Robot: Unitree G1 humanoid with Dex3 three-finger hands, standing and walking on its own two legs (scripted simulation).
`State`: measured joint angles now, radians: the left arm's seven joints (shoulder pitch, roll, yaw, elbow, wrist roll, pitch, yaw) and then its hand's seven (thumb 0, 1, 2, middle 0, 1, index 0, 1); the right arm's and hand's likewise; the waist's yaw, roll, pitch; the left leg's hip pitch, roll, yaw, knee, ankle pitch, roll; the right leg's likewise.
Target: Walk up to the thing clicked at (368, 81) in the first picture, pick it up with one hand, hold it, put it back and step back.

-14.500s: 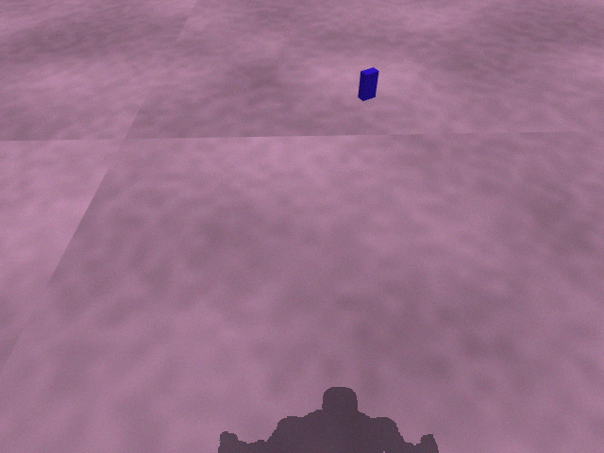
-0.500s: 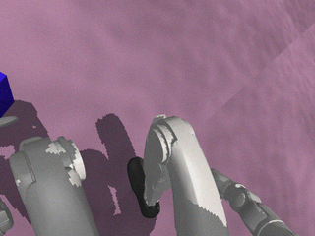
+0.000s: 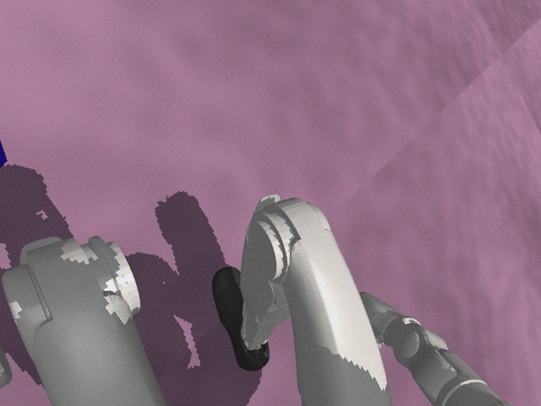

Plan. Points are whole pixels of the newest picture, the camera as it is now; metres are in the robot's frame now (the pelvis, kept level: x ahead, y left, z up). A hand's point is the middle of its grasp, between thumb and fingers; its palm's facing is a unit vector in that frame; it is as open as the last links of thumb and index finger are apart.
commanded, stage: close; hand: left
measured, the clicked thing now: out of the picture +0.46 +0.30 -0.19
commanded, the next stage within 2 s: settle in 0.66 s
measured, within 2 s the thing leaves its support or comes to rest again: leaves its support in 1.08 s
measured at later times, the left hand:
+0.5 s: hand out of the picture +0.42 +0.30 -0.16, palm faces +0.44 -0.90 +0.02, open 9.4 cm
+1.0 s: hand out of the picture +0.41 +0.30 -0.16, palm faces +0.43 -0.90 +0.02, open 9.7 cm
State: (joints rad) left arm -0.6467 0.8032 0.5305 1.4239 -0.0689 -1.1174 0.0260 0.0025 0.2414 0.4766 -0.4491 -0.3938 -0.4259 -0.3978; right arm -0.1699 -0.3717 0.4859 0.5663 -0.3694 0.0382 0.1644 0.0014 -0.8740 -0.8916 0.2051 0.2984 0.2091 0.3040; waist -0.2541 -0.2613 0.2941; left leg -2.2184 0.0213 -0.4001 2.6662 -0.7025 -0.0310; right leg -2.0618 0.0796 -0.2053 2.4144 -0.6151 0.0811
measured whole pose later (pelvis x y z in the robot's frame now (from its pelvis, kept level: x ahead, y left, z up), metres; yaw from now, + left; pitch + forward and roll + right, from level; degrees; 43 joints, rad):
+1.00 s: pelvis +0.00 +0.00 +0.00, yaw +0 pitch +12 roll -18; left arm -0.60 0.78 0.52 1.35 -0.08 -1.10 0.03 0.00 -0.27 0.95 -0.73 -0.97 -0.72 -0.99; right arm -0.18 -0.36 0.48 0.55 -0.36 0.04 0.17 0.00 -0.90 -0.90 0.20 0.30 0.21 0.30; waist -0.23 -0.26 0.28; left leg -2.22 0.02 -0.41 2.66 -0.71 -0.02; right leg -2.05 0.08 -0.22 2.40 -0.62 0.08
